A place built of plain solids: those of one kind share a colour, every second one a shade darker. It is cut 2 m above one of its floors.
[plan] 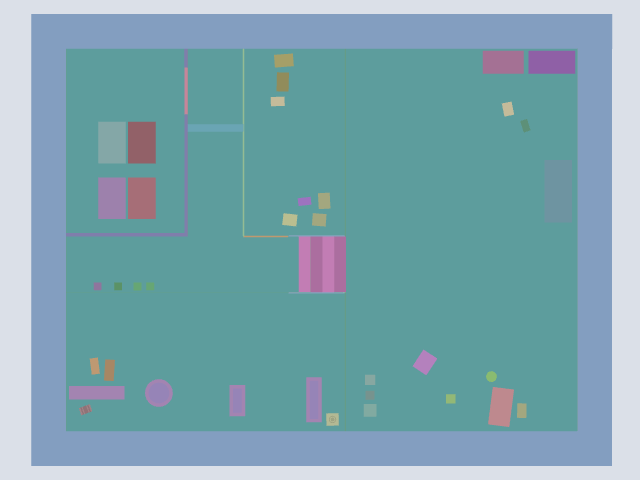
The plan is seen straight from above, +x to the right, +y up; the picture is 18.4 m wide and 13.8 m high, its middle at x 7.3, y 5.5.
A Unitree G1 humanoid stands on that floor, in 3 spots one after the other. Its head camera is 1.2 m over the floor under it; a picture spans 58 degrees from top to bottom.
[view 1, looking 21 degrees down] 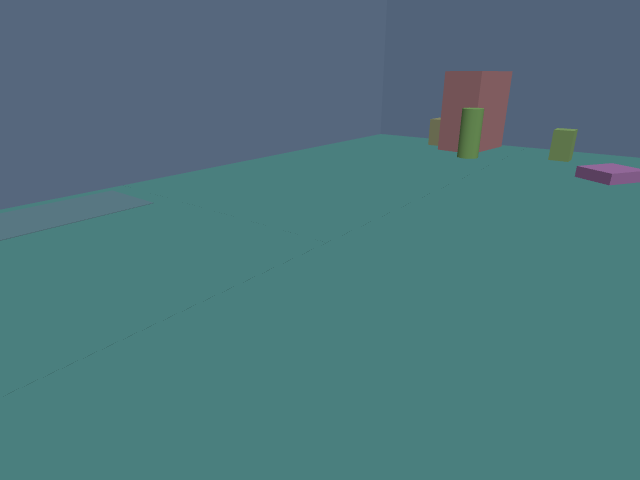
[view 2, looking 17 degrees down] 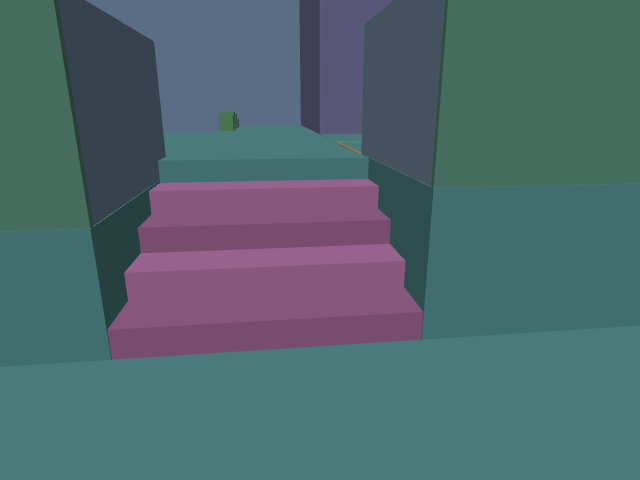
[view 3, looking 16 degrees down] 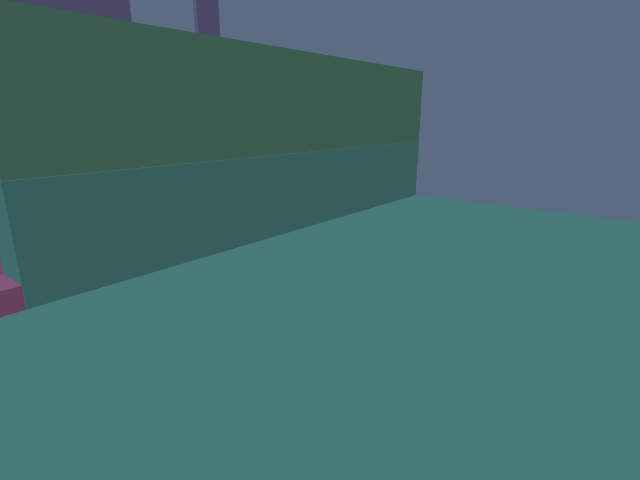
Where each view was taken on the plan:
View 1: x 9.90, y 8.25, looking -52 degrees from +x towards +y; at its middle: floor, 3.35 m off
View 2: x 10.05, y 4.80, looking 173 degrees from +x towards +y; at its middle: step_tread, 2.82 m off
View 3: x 11.13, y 4.80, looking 129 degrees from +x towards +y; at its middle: floor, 4.35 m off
